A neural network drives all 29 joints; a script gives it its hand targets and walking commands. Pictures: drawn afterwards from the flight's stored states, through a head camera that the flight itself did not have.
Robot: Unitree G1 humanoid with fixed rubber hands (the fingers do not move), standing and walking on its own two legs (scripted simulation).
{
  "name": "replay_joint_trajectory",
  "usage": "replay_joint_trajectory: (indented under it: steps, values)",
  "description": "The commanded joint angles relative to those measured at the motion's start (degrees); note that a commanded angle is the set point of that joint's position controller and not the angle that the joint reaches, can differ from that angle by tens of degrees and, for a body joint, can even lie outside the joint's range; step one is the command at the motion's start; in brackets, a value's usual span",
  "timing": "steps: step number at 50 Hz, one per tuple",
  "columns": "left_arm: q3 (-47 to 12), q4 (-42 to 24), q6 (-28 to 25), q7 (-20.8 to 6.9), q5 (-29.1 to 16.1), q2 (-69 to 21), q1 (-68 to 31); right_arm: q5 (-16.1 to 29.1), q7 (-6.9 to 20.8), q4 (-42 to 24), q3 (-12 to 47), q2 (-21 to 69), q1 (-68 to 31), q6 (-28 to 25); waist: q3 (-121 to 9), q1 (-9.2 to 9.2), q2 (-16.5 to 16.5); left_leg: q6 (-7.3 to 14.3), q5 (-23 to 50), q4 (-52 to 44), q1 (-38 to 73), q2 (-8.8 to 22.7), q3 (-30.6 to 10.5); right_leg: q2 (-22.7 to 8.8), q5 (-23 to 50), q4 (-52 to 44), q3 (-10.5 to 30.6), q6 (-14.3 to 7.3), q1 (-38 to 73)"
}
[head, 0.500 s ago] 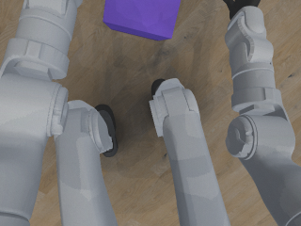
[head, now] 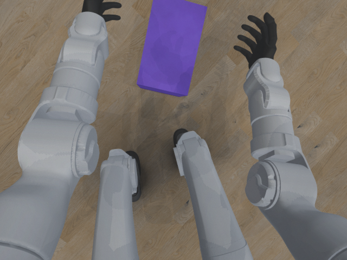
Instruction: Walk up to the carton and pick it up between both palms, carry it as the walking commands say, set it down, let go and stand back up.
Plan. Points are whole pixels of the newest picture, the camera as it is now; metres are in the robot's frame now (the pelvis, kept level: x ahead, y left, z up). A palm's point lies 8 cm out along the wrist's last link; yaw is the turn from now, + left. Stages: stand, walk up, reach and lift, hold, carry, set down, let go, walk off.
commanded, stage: set down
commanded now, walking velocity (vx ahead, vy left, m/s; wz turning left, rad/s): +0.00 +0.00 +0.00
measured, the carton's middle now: (168, 53) +0.53 -0.11 -0.46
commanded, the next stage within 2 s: let go in 0.50 s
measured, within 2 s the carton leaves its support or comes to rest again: neither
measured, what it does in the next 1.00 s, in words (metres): rises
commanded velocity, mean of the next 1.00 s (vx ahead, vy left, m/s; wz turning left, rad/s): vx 0.00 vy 0.00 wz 0.00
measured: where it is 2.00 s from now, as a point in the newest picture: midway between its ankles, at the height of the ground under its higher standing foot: (160, 175)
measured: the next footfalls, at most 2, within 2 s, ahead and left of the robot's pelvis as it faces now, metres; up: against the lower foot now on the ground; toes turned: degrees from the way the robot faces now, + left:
none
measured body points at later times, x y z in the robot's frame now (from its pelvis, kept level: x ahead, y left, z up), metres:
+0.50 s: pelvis +0.04 +0.01 +0.10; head +0.31 -0.03 +0.46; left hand +0.57 +0.04 +0.01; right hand +0.44 -0.27 +0.00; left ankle +0.06 +0.12 -0.53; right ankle +0.10 -0.12 -0.52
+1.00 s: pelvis +0.05 -0.01 +0.18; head +0.20 +0.00 +0.61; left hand +0.35 +0.14 +0.08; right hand +0.28 -0.26 +0.10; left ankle +0.06 +0.12 -0.52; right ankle +0.10 -0.12 -0.52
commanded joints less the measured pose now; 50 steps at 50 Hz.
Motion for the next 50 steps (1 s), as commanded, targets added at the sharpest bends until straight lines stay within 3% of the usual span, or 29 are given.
replay_joint_trajectory:
  steps: [1,3,5,6,9,10,11,12,13,14,15,16,19,22,24,26,27,29,32,34,35,38,39,40,42,43,44,45,50]
  values:
    - [-4.51,-25.15,1.25,2.53,-0.67,10.45,-21.24,0.26,-0.64,-13.62,0.37,-11.43,-11.23,0.58,-88.53,-7.53,4.45,-0.2,15.02,-12.4,36.43,-3.39,2.03,2.29,24.77,-9.07,-9.67,2.01,51.85]
    - [-7.87,-33.63,2.85,2.68,-2.93,8.74,-24.17,1.39,-0.96,-18.14,0.06,-13.49,-10.89,1.9,-98.04,-10.69,9.46,-1.03,18.67,-12.59,48.76,-3.13,1.78,2.28,26.55,-10.68,-10.3,1.32,53.63]
    - [-12.09,-46.61,4.61,3.65,-4.35,7.35,-24.01,4.67,-1.57,-34.39,2.2,-12.22,-10.51,3.36,-114.78,-10.76,13.82,-1.74,32.19,-14.82,67.94,-3.0,0.33,3.04,37.16,-11.79,-11.3,1.15,62.02]
    - [-12.48,-45.15,6.11,3.7,-4.05,7.52,-24.4,5.31,-1.58,-30.29,2.14,-11.95,-8.94,5.17,-110.88,-10.74,16.66,-2.31,31.41,-14.58,69.09,-2.03,0.1,2.86,35.03,-12.57,-10.73,0.72,59.13]
    - [-10.85,-50.04,8.45,2.68,-6.78,7.3,-15.8,5.27,-1.02,-41.4,4.75,-11.47,-6.19,7.98,-122.8,-12.31,10.2,-2.09,43.64,-14.84,77.01,-3.3,1.55,2.98,51.1,-15.49,-9.21,1.16,79.39]
    - [-8.8,-33.69,7.73,1.44,-4.25,5.87,-6.43,3.07,-0.22,-29.41,7.84,-6.7,1.41,7.58,-100.77,-10.28,2.97,-1.78,42.05,-15.89,54.3,-3.47,2.53,2.82,58.14,-15.4,-7.37,1.62,76.23]
    - [-10.49,-42.54,7.03,2.02,-7.02,2.58,-4.19,2.0,-0.49,-39.03,6.75,-7.14,2.16,6.46,-111.25,-11.78,0.27,-2.23,40.61,-19.09,50.85,-4.34,3.45,2.94,67.33,-15.48,-6.17,0.64,92.11]
    - [-7.83,-43.37,6.49,2.85,-5.55,5.99,-5.8,0.47,0.05,-40.13,5.0,-10.24,0.18,5.94,-107.55,-10.69,-0.58,-2.12,39.3,-19.99,45.62,-4.61,3.21,2.54,66.41,-14.72,-6.17,1.29,90.84]
    - [-6.17,-33.05,6.33,1.82,-5.39,4.82,-6.38,-0.55,1.05,-31.33,4.9,-9.86,-3.71,6.14,-94.2,-10.29,-0.66,-1.44,26.99,-22.55,39.33,-3.73,2.77,2.04,50.53,-16.74,-6.0,1.34,85.21]
    - [-4.74,-32.8,4.92,1.79,-3.32,4.66,-6.04,0.1,0.96,-26.23,5.71,-8.02,-2.24,4.68,-87.1,-7.86,1.51,-1.81,26.03,-23.75,41.03,-3.46,2.88,2.0,46.0,-18.12,-6.84,0.51,78.06]
    - [-4.44,-36.99,3.59,1.51,-3.08,4.34,-8.87,1.56,1.0,-34.14,5.33,-7.79,-6.92,2.93,-90.92,-8.42,1.78,-1.09,25.55,-23.54,48.74,-3.58,2.06,1.81,41.43,-19.6,-7.63,0.96,75.54]
    - [-1.48,-28.91,3.66,1.9,-0.82,5.51,-8.61,-0.33,0.86,-28.14,4.11,-9.04,-7.3,2.43,-80.21,-6.81,1.06,-1.16,19.96,-23.59,43.82,-3.33,2.24,1.21,34.34,-20.84,-6.84,0.84,70.39]
    - [2.67,-17.98,0.59,1.94,3.22,4.57,-1.54,-0.35,1.42,-22.33,4.61,-2.41,-4.91,-1.26,-73.04,-2.66,-1.53,-0.59,25.66,-27.21,39.03,-2.48,1.77,1.27,43.67,-22.01,-6.8,1.75,72.35]
    - [5.37,-2.07,-2.59,1.96,8.17,-3.74,8.37,-6.37,3.92,-0.44,1.6,1.28,5.44,-4.49,-51.81,-2.5,-3.68,-1.02,32.13,-30.09,29.68,-1.63,-0.43,1.6,48.79,-23.21,-5.97,1.87,60.86]
    - [6.46,1.42,-2.7,1.06,9.2,-4.73,4.49,-8.41,5.39,6.84,0.75,-0.19,2.8,-4.15,-40.26,-3.18,0.41,-0.48,16.44,-32.21,27.8,-0.28,-1.21,0.5,27.38,-26.31,-5.67,1.18,53.63]
    - [7.0,-5.14,-3.8,0.19,10.56,-5.52,7.24,-9.22,6.01,1.09,-1.45,0.36,5.28,-5.29,-50.7,-3.76,4.64,-0.7,26.38,-33.12,40.31,-0.55,-1.16,0.84,33.51,-28.69,-5.76,0.72,58.17]
    - [5.42,-2.43,-3.14,0.58,10.49,-6.92,16.0,-9.63,6.61,-0.4,1.68,1.3,8.32,-5.53,-51.44,-1.8,1.72,-0.25,25.49,-33.54,43.8,0.14,-1.39,1.0,29.84,-31.06,-5.59,0.64,59.89]
    - [4.13,-12.98,-4.64,2.83,13.56,-6.65,26.02,-10.42,7.65,-5.61,3.27,1.19,19.84,-6.65,-61.18,0.47,4.05,-1.03,39.5,-34.74,54.75,0.43,-1.84,1.82,41.69,-31.69,-5.47,0.32,68.15]
    - [-0.12,-33.31,-5.59,5.74,13.76,-8.96,30.6,-8.46,9.41,-12.92,6.98,-1.09,30.89,-6.7,-67.46,2.74,6.2,-2.94,46.65,-38.53,60.6,1.3,-1.99,2.79,43.16,-36.46,-4.39,-3.44,76.78]
    - [1.17,-37.87,-5.86,6.82,11.63,-10.87,21.21,-8.93,9.7,-13.6,5.27,-4.77,22.32,-7.18,-58.63,0.63,6.83,-2.74,38.04,-40.49,56.36,1.41,-2.35,2.11,35.9,-38.15,-4.5,-3.67,73.4]
    - [-0.15,-38.6,-5.45,7.1,9.51,-12.21,17.36,-8.71,9.41,-17.27,2.15,-9.85,14.77,-8.11,-54.23,-3.23,6.76,-2.26,27.56,-42.33,51.79,2.27,-2.77,1.8,30.13,-38.84,-4.9,-3.77,73.23]
    - [-4.11,-47.14,-6.32,7.47,8.26,-14.17,43.29,-6.86,10.58,-27.98,6.68,-7.45,38.87,-9.49,-65.43,-4.86,3.72,-1.87,40.6,-44.25,68.24,1.66,-3.33,2.05,42.8,-41.07,-4.06,-4.88,87.44]
    - [-5.23,-49.04,-6.51,7.24,6.15,-13.33,38.6,-4.85,10.93,-28.9,8.45,-8.59,35.27,-9.27,-61.38,-5.34,2.78,-1.44,38.4,-43.74,67.22,1.54,-3.54,1.45,40.43,-41.61,-3.77,-4.28,84.13]
    - [-6.69,-52.87,-7.41,6.94,6.5,-12.41,50.16,-5.44,11.31,-28.99,9.58,-8.1,49.04,-9.59,-68.0,-5.49,2.8,-2.36,39.94,-44.47,71.83,1.66,-3.17,1.06,44.9,-42.12,-2.64,-4.3,94.28]
    - [-5.84,-47.39,-6.95,5.67,4.95,-10.56,43.01,-4.22,12.39,-24.9,10.96,-8.48,42.54,-9.36,-52.61,-3.68,2.23,-1.61,29.05,-46.81,65.43,2.73,-2.97,-0.47,34.28,-43.79,-2.76,-4.19,87.71]
    - [-6.48,-47.18,-7.09,5.28,6.21,-11.47,55.3,-5.15,13.18,-24.43,12.66,-6.18,53.83,-9.07,-53.38,-2.04,2.2,-1.43,30.74,-48.15,69.1,2.68,-2.42,-0.47,34.81,-44.81,-2.5,-4.09,90.72]
    - [-5.54,-42.64,-6.6,4.66,4.0,-10.53,46.3,-4.16,13.39,-20.52,12.89,-7.43,44.59,-8.76,-41.23,-1.78,0.08,-0.69,21.28,-48.86,61.08,2.69,-2.21,-1.92,26.16,-45.32,-2.28,-3.48,83.53]
    - [-5.5,-41.88,-6.46,4.7,6.24,-11.06,59.07,-5.43,13.79,-21.03,13.48,-6.26,55.65,-8.38,-41.49,0.0,1.23,-0.43,20.86,-51.9,68.36,2.68,-1.46,-1.56,23.42,-46.71,-2.7,-3.67,86.97]
    - [-2.3,-36.02,-7.04,2.61,5.32,-5.98,67.09,-2.6,14.79,-21.29,19.2,-7.93,60.63,-7.79,-23.98,2.81,-0.33,0.54,9.11,-59.08,70.97,1.92,1.04,-2.79,10.56,-53.48,-1.61,-2.11,89.99]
